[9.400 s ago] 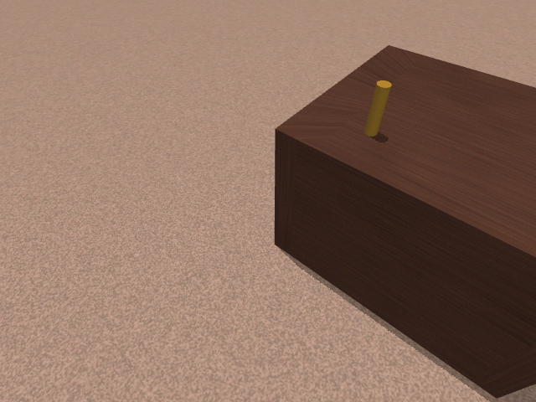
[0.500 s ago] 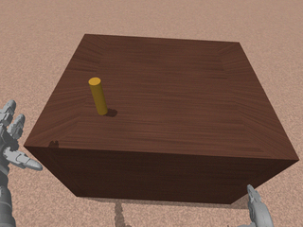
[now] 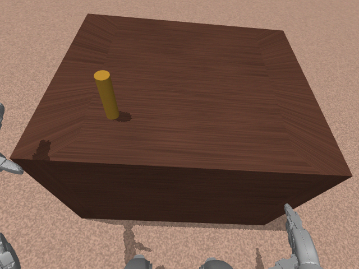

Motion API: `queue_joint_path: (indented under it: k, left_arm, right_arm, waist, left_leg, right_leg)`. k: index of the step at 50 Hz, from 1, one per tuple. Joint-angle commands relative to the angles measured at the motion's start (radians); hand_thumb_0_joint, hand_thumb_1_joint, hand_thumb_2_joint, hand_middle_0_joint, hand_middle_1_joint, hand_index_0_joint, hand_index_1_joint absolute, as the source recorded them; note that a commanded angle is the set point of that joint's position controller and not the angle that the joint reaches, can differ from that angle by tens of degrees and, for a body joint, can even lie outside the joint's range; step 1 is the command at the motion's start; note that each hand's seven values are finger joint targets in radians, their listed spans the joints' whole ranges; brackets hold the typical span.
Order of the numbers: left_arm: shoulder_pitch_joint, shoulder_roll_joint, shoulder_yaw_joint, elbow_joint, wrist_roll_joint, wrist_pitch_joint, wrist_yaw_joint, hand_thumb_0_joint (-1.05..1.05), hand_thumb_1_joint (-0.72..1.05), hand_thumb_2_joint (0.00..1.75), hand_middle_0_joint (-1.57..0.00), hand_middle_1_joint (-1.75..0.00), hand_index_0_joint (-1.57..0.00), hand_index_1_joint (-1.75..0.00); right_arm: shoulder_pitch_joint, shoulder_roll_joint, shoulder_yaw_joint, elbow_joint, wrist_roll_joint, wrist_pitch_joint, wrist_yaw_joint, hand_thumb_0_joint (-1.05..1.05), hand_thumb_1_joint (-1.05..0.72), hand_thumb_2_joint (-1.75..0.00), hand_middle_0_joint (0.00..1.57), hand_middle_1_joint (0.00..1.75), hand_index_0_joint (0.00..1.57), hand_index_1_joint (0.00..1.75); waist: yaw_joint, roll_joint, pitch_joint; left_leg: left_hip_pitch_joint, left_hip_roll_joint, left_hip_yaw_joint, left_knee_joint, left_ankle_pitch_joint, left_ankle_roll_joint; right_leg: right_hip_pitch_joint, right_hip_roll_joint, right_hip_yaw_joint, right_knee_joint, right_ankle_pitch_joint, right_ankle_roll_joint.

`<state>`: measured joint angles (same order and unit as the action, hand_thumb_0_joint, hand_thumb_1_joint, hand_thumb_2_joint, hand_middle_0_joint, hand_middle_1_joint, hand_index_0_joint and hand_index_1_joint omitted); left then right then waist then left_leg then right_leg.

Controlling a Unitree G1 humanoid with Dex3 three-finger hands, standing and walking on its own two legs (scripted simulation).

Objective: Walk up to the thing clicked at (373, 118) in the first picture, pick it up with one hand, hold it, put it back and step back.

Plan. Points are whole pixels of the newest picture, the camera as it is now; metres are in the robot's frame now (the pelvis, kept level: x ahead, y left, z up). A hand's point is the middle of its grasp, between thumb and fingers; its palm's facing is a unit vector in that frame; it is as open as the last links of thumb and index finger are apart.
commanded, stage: go down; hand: left
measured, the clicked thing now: (107, 97) +0.56 +0.20 +0.00
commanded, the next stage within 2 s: approach in 1.80 s
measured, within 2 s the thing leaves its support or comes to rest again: neither
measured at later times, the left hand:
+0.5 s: hand (4, 115) +0.42 +0.37 +0.09, palm faces +0.17 -0.99 +0.01, open 17.4 cm
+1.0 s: hand (1, 108) +0.43 +0.38 +0.10, palm faces +0.17 -0.98 +0.01, open 17.6 cm
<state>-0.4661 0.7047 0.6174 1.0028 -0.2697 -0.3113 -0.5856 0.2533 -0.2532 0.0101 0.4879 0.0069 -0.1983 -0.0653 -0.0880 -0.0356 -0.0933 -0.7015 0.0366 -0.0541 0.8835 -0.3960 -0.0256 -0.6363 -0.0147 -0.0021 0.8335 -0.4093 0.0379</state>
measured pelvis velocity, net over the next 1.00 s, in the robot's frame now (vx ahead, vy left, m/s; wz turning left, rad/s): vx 0.01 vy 0.01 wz -0.02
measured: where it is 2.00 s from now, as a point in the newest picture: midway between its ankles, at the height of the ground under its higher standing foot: outside the picture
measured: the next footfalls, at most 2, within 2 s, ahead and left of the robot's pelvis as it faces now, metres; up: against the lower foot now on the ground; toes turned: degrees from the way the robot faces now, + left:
none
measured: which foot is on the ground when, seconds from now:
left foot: down 0.00-1.00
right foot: down 0.00-1.00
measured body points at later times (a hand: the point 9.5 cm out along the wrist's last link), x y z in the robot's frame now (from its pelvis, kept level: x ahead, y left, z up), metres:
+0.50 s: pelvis +0.03 +0.01 -0.01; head +0.10 +0.05 +0.43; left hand +0.40 +0.43 +0.09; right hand +0.19 -0.25 -0.05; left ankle +0.02 +0.13 -0.70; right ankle +0.00 -0.15 -0.70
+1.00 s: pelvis +0.01 +0.01 -0.03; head +0.10 +0.05 +0.41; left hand +0.42 +0.43 +0.10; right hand +0.16 -0.26 -0.05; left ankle +0.02 +0.13 -0.70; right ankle +0.00 -0.15 -0.70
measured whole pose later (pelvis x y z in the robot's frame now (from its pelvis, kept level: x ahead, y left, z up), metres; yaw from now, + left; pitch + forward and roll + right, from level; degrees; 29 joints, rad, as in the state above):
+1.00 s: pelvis +0.01 +0.01 -0.03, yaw -1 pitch +19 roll -4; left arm -0.69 0.92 0.70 1.16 -0.17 -0.22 -0.61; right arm 0.33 -0.28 0.03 0.28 0.00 -0.19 -0.05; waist -0.15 -0.02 -0.14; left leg -0.91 0.06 -0.07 1.05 -0.47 -0.02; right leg -0.83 0.01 -0.01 0.97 -0.47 0.04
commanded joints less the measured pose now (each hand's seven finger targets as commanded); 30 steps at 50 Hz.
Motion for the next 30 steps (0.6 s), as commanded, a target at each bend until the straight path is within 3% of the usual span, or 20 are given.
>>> queue_joint_path:
  k: [1,7,9,10,13,18,19,22,24,26,27,29,30]
  left_arm:
    - [-0.379,0.449,0.088,-0.194,-0.019,-0.044,-0.008,0.00,-0.58,0.08,-0.04,-0.06,-0.05,-0.06]
    - [-0.369,0.497,0.121,-0.123,0.005,-0.027,0.003,0.00,-0.51,0.08,-0.04,-0.05,-0.04,-0.05]
    - [-0.321,0.493,0.123,-0.098,0.011,-0.014,-0.001,0.00,-0.52,0.08,-0.04,-0.05,-0.04,-0.05]
    - [-0.310,0.493,0.125,-0.086,0.012,-0.009,-0.002,0.00,-0.53,0.08,-0.04,-0.05,-0.04,-0.06]
    - [-0.309,0.492,0.127,-0.116,0.011,0.004,-0.014,0.00,-0.55,0.08,-0.04,-0.05,-0.04,-0.05]
    - [-0.341,0.514,0.136,-0.186,0.017,0.010,-0.015,0.00,-0.52,0.07,-0.04,-0.04,-0.04,-0.04]
    - [-0.370,0.499,0.120,-0.210,0.015,0.011,-0.014,0.00,-0.52,0.07,-0.04,-0.04,-0.04,-0.04]
    - [-0.374,0.476,0.114,-0.212,0.015,0.015,-0.016,0.00,-0.49,0.08,-0.04,-0.03,-0.03,-0.04]
    - [-0.355,0.470,0.114,-0.198,0.018,0.024,-0.019,0.00,-0.52,0.08,-0.04,-0.03,-0.03,-0.04]
    - [-0.358,0.482,0.114,-0.196,0.017,0.030,-0.019,0.00,-0.53,0.07,-0.04,-0.03,-0.03,-0.04]
    - [-0.358,0.494,0.118,-0.182,0.019,0.033,-0.017,0.00,-0.54,0.07,-0.04,-0.03,-0.03,-0.04]
    - [-0.383,0.516,0.128,-0.181,0.019,0.034,-0.021,0.00,-0.56,0.07,-0.04,-0.03,-0.03,-0.04]
    - [-0.373,0.510,0.135,-0.151,0.015,0.037,-0.026,0.00,-0.56,0.07,-0.04,-0.03,-0.04,-0.04]
  right_arm:
    - [-0.017,-0.206,-0.085,-0.206,-0.003,-0.052,-0.019,0.00,0.57,-0.04,0.05,0.05,0.05,0.05]
    - [-0.027,-0.190,-0.065,-0.272,0.000,-0.051,-0.025,0.00,0.57,-0.04,0.05,0.05,0.05,0.05]
    - [0.007,-0.169,-0.047,-0.263,0.001,-0.045,-0.024,0.00,0.56,-0.05,0.05,0.05,0.05,0.05]
    - [0.011,-0.186,-0.062,-0.283,0.000,-0.044,-0.025,0.00,0.56,-0.05,0.05,0.05,0.05,0.05]
    - [0.061,-0.151,-0.027,-0.277,-0.001,-0.038,-0.016,0.00,0.56,-0.05,0.05,0.05,0.05,0.05]
    - [0.081,-0.201,-0.078,-0.270,-0.003,-0.041,-0.016,0.00,0.56,-0.05,0.05,0.05,0.05,0.05]
    - [0.063,-0.191,-0.066,-0.279,-0.004,-0.043,-0.013,0.00,0.56,-0.05,0.05,0.05,0.05,0.05]
    - [0.076,-0.197,-0.084,-0.262,-0.006,-0.049,-0.012,0.00,0.56,-0.05,0.05,0.05,0.05,0.05]
    - [0.121,-0.197,-0.090,-0.226,-0.007,-0.049,-0.009,0.00,0.56,-0.05,0.05,0.05,0.05,0.05]
    - [0.091,-0.192,-0.077,-0.271,-0.004,-0.051,-0.004,0.00,0.55,-0.05,0.05,0.05,0.05,0.05]
    - [0.078,-0.215,-0.100,-0.282,-0.003,-0.050,-0.005,0.00,0.55,-0.05,0.05,0.05,0.05,0.05]
    - [0.102,-0.173,-0.063,-0.262,-0.002,-0.043,0.002,0.00,0.55,-0.05,0.05,0.05,0.05,0.05]
    - [0.095,-0.181,-0.067,-0.293,-0.001,-0.046,0.002,0.00,0.55,-0.05,0.05,0.05,0.05,0.05]
  waist:
    - [0.006,0.211,-0.358]
    - [0.019,0.187,-0.392]
    - [0.031,0.198,-0.390]
    - [0.024,0.182,-0.412]
    - [0.031,0.219,-0.429]
    - [0.010,0.266,-0.452]
    - [0.009,0.265,-0.442]
    - [-0.004,0.292,-0.443]
    - [-0.014,0.301,-0.429]
    - [-0.008,0.280,-0.422]
    - [-0.012,0.254,-0.412]
    - [-0.008,0.253,-0.405]
    - [-0.012,0.223,-0.408]
  left_leg:
    - [0.254,-0.022,0.023,-0.089,0.202,0.028]
    - [0.194,-0.024,0.024,-0.052,0.216,0.030]
    - [0.185,-0.026,0.030,-0.038,0.260,0.030]
    - [0.197,-0.021,0.026,-0.032,0.295,0.028]
    - [0.224,-0.011,0.022,-0.012,0.417,0.026]
    - [0.301,0.008,0.008,0.006,0.546,0.019]
    - [0.301,0.012,0.005,0.006,0.548,0.019]
    - [0.347,0.020,-0.003,0.016,0.621,0.014]
    - [0.354,0.023,-0.005,0.022,0.636,0.014]
    - [0.318,0.016,-0.001,0.026,0.601,0.022]
    - [0.296,0.014,-0.003,0.021,0.572,0.024]
    - [0.248,0.000,0.010,0.031,0.518,0.032]
    - [0.245,0.003,0.004,0.032,0.526,0.034]
  right_leg:
    - [0.013,0.021,-0.029,-0.081,0.186,-0.045]
    - [0.029,0.024,-0.023,-0.052,0.194,-0.045]
    - [0.025,0.023,-0.021,-0.045,0.223,-0.043]
    - [0.027,0.028,-0.027,-0.036,0.246,-0.044]
    - [0.011,0.034,-0.034,-0.017,0.310,-0.044]
    - [-0.035,0.040,-0.044,0.004,0.338,-0.043]
    - [-0.046,0.042,-0.044,0.004,0.326,-0.044]
    - [-0.077,0.043,-0.048,0.009,0.330,-0.042]
    - [-0.092,0.043,-0.051,0.008,0.336,-0.041]
    - [-0.070,0.040,-0.046,0.007,0.343,-0.040]
    - [-0.067,0.041,-0.047,0.007,0.336,-0.041]
    - [-0.045,0.035,-0.038,0.007,0.351,-0.039]
    - [-0.038,0.037,-0.043,0.013,0.358,-0.038]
